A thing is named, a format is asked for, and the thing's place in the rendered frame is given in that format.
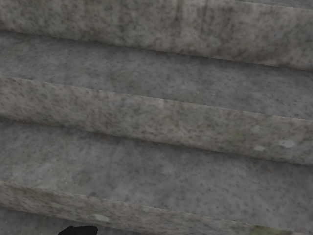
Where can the robot left hand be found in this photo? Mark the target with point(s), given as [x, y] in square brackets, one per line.
[80, 230]

